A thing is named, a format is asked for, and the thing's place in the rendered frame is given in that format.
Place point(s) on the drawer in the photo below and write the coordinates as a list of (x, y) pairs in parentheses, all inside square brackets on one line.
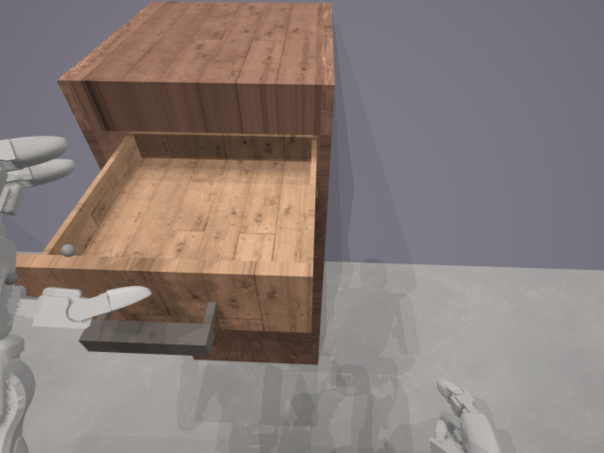
[(195, 218)]

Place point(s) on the right robot hand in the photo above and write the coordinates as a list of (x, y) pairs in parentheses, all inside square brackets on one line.
[(473, 433)]

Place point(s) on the cabinet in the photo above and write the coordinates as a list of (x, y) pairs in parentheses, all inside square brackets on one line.
[(219, 67)]

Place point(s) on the left robot forearm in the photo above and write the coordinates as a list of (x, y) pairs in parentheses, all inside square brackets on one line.
[(17, 388)]

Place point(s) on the left robot hand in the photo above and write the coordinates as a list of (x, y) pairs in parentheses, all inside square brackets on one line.
[(28, 162)]

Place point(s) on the handle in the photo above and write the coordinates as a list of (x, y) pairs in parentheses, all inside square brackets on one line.
[(188, 339)]

